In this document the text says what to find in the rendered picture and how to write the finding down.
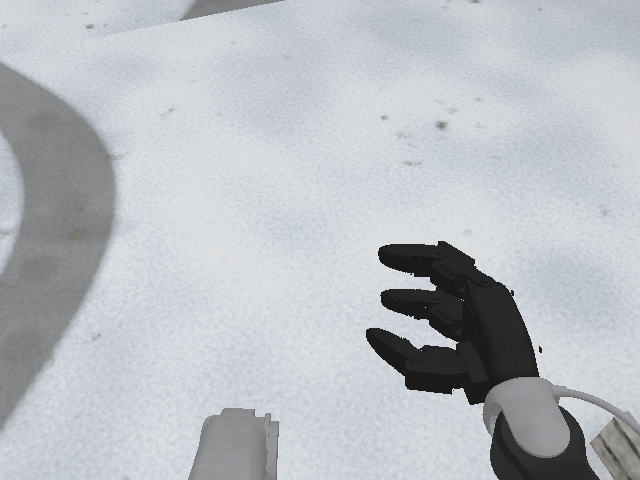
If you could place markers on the left robot thigh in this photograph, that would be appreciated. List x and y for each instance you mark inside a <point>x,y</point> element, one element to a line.
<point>237,445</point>

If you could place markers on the robot right forearm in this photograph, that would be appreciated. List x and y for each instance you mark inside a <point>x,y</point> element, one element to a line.
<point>533,438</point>

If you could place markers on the right robot hand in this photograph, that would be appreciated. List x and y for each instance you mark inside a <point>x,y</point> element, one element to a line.
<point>494,344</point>

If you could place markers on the robot left shin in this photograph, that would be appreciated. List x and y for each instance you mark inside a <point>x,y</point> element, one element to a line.
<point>205,423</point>

